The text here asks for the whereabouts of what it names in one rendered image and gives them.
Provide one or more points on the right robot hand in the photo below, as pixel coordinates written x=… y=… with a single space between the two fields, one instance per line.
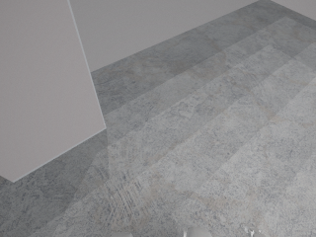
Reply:
x=251 y=231

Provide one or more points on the fridge door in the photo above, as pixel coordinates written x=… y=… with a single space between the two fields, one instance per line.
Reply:
x=47 y=99

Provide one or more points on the robot right thigh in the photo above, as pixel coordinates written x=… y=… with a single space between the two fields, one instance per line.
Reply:
x=195 y=231

